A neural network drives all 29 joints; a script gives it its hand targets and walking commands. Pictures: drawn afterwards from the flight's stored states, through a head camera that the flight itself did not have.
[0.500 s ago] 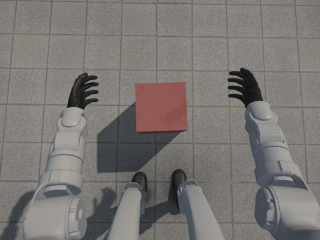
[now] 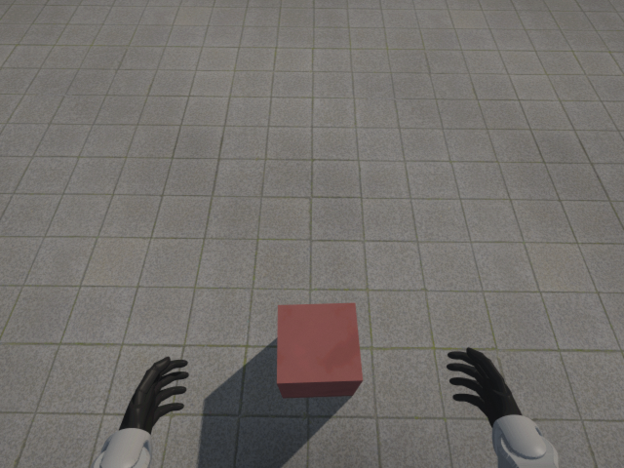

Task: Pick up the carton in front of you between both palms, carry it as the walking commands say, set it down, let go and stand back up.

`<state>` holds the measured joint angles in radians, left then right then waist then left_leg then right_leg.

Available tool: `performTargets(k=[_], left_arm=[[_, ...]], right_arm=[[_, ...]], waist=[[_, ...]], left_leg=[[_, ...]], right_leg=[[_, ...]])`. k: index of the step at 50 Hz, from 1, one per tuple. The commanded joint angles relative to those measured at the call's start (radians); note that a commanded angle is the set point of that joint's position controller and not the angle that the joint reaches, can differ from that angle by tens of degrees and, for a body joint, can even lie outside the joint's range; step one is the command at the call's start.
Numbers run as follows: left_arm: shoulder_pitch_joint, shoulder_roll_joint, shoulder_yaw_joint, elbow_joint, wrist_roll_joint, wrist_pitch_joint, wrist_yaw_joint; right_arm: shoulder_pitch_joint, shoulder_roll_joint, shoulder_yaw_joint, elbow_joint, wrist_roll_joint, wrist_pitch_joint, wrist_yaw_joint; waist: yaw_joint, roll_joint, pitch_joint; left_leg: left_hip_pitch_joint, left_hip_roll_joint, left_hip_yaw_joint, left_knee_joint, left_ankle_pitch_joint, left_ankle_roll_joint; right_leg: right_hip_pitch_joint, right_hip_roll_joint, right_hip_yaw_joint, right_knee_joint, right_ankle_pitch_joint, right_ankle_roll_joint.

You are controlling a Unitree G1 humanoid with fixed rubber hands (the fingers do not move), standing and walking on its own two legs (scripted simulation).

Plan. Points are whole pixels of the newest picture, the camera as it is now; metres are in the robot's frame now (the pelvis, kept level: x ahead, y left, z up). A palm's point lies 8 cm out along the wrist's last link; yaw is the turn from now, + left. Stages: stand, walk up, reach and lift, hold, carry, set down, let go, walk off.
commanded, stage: let go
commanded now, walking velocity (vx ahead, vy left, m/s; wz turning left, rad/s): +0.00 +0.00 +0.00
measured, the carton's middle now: (317, 352) +0.42 -0.01 -0.64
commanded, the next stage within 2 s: stand in 0.54 s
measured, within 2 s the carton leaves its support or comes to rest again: neither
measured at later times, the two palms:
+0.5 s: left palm (123, 460) +0.17 +0.23 -0.06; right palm (517, 448) +0.16 -0.23 -0.06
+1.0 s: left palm out of the picture +0.12 +0.28 -0.09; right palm out of the picture +0.13 -0.27 -0.08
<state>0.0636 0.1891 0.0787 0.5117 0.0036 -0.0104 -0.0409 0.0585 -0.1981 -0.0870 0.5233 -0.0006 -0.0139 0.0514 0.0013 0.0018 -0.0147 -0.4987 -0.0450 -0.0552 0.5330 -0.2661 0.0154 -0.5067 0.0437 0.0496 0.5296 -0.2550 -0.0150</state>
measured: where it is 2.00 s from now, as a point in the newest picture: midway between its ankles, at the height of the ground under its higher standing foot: outside the picture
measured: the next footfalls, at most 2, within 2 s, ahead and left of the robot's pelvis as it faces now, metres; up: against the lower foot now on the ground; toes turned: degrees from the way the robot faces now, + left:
none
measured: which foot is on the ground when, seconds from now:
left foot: down 0.00-1.00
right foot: down 0.00-1.00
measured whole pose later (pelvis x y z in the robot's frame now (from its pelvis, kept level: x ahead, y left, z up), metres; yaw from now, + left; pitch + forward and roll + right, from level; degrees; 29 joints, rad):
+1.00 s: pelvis +0.01 +0.00 +0.00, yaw +0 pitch -2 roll +0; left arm 0.21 0.28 0.06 0.76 0.02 -0.01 0.03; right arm 0.21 -0.29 -0.06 0.74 -0.02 -0.01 -0.02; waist 0.00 0.01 0.02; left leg -0.16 -0.04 -0.05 0.51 -0.31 0.02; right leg -0.16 0.04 0.03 0.49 -0.30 -0.02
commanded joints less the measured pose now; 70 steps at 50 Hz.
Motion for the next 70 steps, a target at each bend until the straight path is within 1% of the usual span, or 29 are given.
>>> performTargets(k=[1,8,13,15,19,27,28,29,32,36,40,46,70], left_arm=[[0.065,0.093,0.004,-0.122,-0.006,-0.013,-0.005],[0.11,0.107,-0.017,-0.167,-0.008,0.055,-0.024],[0.101,0.112,-0.013,-0.175,0.001,0.112,-0.032],[0.103,0.112,-0.012,-0.177,0.004,0.129,-0.032],[0.111,0.112,-0.009,-0.18,0.012,0.148,-0.03],[0.106,0.11,-0.006,-0.192,0.016,0.148,-0.03],[0.1,0.234,0.036,-0.015,-0.004,0.091,0.022],[0.119,0.234,0.038,-0.001,0.0,0.062,0.04],[0.102,0.187,0.027,0.045,0.008,0.019,0.052],[0.104,0.198,0.025,0.096,0.01,0.0,0.058],[0.112,0.21,0.023,0.133,0.015,-0.01,0.07],[0.121,0.224,0.02,0.172,0.017,-0.015,0.077],[0.12,0.247,-0.001,0.308,0.008,-0.021,0.079]], right_arm=[[0.066,-0.097,-0.007,-0.129,0.005,-0.013,0.001],[0.118,-0.105,0.02,-0.176,0.005,0.057,0.017],[0.107,-0.114,0.019,-0.188,-0.004,0.117,0.023],[0.11,-0.113,0.018,-0.189,-0.006,0.134,0.024],[0.123,-0.111,0.015,-0.195,-0.011,0.153,0.022],[0.117,-0.107,0.013,-0.21,-0.018,0.154,0.022],[0.083,-0.223,-0.025,-0.047,0.0,0.093,-0.023],[0.107,-0.218,-0.028,-0.04,-0.006,0.062,-0.038],[0.104,-0.181,-0.019,0.013,-0.011,0.017,-0.051],[0.099,-0.191,-0.021,0.062,-0.016,-0.001,-0.059],[0.117,-0.205,-0.021,0.102,-0.02,-0.009,-0.07],[0.129,-0.222,-0.014,0.138,-0.02,-0.012,-0.079],[0.13,-0.244,0.013,0.266,-0.01,-0.018,-0.088]], waist=[[-0.003,-0.002,-0.246],[0.0,0.005,-0.005],[0.0,0.006,0.089],[0.0,0.007,0.103],[-0.002,0.007,0.1],[-0.002,0.002,0.071],[0.011,0.005,-0.013],[0.001,-0.001,-0.021],[-0.006,-0.003,0.007],[-0.003,0.008,-0.008],[-0.005,0.005,-0.023],[-0.003,0.008,-0.017],[0.001,0.001,0.038]], left_leg=[[0.274,0.02,0.012,-0.098,0.3,-0.033],[0.323,0.026,0.022,-0.175,0.14,-0.027],[0.342,0.028,0.028,-0.18,0.08,-0.023],[0.354,0.028,0.029,-0.175,0.083,-0.023],[0.38,0.026,0.026,-0.164,0.132,-0.025],[0.404,0.022,0.021,-0.148,0.191,-0.026],[0.329,0.053,0.012,-0.078,0.159,-0.034],[0.348,0.057,-0.002,-0.076,0.147,-0.024],[0.317,0.077,-0.034,-0.091,0.105,-0.018],[0.32,0.087,-0.05,-0.081,0.208,-0.014],[0.34,0.093,-0.058,-0.074,0.262,-0.016],[0.338,0.101,-0.069,-0.081,0.268,-0.013],[0.335,0.121,-0.092,-0.163,0.159,-0.004]], right_leg=[[0.319,-0.016,-0.012,-0.085,0.305,0.028],[0.386,-0.014,-0.022,-0.158,0.14,0.025],[0.401,-0.015,-0.03,-0.16,0.078,0.022],[0.409,-0.016,-0.031,-0.156,0.08,0.021],[0.431,-0.013,-0.03,-0.147,0.128,0.023],[0.447,-0.012,-0.022,-0.137,0.183,0.022],[0.358,-0.064,-0.009,-0.103,0.143,0.037],[0.351,-0.067,0.011,-0.101,0.138,0.028],[0.308,-0.074,0.033,-0.111,0.084,0.021],[0.324,-0.082,0.04,-0.097,0.185,0.016],[0.336,-0.085,0.044,-0.09,0.238,0.016],[0.351,-0.092,0.05,-0.092,0.245,0.013],[0.363,-0.12,0.084,-0.162,0.159,0.008]])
